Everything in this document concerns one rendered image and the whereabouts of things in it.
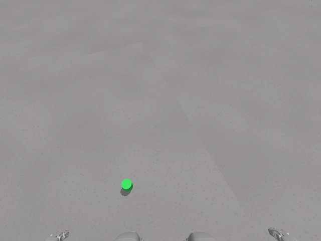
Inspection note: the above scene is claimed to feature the left robot hand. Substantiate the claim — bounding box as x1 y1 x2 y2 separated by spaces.
44 230 69 241

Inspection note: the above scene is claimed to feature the tin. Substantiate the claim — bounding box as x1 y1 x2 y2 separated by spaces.
121 179 133 192

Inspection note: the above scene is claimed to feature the right robot hand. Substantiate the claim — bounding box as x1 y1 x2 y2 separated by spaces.
268 227 297 241

